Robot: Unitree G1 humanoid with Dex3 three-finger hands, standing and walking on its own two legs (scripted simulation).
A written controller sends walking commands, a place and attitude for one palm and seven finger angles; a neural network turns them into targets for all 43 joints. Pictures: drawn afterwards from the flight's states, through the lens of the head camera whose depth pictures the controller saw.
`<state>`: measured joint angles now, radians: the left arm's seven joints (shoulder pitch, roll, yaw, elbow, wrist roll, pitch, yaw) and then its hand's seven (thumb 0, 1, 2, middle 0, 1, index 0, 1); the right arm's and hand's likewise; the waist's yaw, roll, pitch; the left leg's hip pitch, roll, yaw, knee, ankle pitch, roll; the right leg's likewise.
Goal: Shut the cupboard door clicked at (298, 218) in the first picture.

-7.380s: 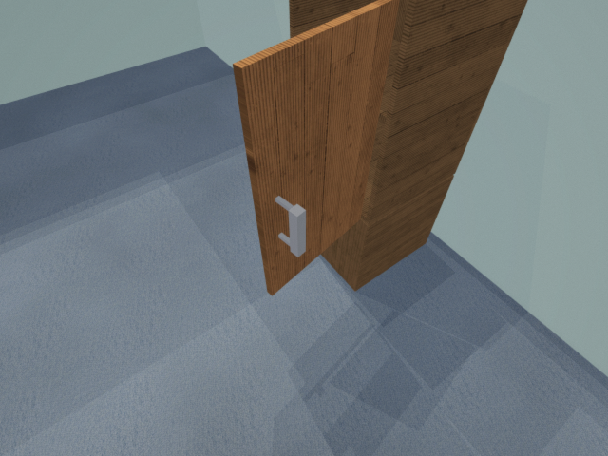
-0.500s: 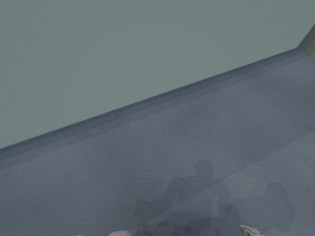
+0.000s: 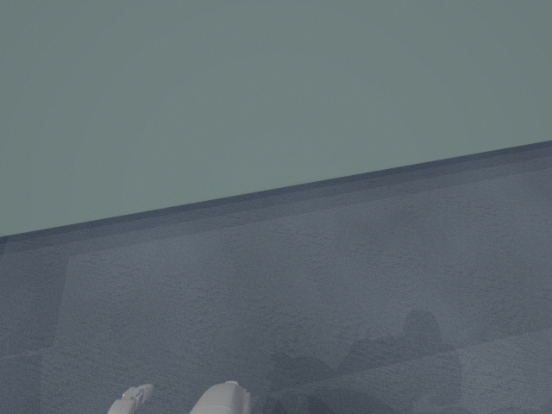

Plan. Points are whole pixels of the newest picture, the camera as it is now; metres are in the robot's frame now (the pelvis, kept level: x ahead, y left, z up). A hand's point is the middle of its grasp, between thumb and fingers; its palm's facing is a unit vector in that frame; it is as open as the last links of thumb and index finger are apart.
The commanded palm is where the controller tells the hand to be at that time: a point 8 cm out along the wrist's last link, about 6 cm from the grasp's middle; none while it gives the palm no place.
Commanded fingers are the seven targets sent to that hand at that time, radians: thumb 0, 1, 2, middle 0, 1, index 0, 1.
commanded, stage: walk to a spot facing it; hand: left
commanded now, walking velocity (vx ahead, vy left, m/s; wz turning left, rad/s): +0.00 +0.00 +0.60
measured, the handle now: out of the picture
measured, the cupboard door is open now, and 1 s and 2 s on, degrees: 100 100 100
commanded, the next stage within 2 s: none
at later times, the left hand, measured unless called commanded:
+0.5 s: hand out of the picture +0.05 +0.24 -0.16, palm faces +0.30 -0.91 -0.28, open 7.4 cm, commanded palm none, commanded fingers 0.00 0.90 0.90 -0.20 -0.30 -0.20 -0.30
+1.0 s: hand out of the picture -0.05 +0.19 -0.19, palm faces +0.59 -0.78 -0.22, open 7.4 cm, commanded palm none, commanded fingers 0.00 0.90 0.90 -0.20 -0.30 -0.20 -0.30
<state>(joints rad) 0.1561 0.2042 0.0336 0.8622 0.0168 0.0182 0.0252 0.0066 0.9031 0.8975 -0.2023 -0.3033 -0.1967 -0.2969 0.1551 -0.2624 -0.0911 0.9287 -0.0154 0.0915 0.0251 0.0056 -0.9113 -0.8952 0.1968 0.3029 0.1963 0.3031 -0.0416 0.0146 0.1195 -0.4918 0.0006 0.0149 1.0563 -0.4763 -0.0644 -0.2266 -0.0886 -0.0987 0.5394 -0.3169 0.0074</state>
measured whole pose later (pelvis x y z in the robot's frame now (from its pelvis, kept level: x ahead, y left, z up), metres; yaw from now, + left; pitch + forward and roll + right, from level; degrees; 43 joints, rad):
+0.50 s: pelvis +0.01 -0.01 +0.00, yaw +17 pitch +1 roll -1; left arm 0.13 0.27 0.07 0.88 0.01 0.06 0.01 0.01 0.91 0.90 -0.20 -0.30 -0.19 -0.30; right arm 0.16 -0.22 -0.06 0.90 -0.03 0.05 0.01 0.00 -0.91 -0.89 0.20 0.30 0.20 0.30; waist -0.02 0.01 0.10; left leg -0.33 -0.02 -0.09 0.53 -0.22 0.00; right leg -0.40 -0.05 0.00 0.81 -0.43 0.07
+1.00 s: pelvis +0.03 +0.00 -0.01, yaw +37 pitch +1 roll +0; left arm 0.22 0.27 0.07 0.96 0.02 0.05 -0.02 0.01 0.90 0.90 -0.20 -0.30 -0.20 -0.30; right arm 0.16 -0.23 -0.05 0.88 -0.03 0.00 0.02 0.00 -0.91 -0.90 0.20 0.30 0.20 0.30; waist -0.01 -0.07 0.09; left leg -0.32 -0.01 0.08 0.62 -0.31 0.05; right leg -0.42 -0.13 -0.08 1.07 -0.49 0.06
